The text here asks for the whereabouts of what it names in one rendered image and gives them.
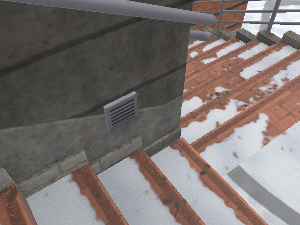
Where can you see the stairs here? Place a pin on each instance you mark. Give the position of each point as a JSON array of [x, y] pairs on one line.
[[175, 186], [223, 78]]

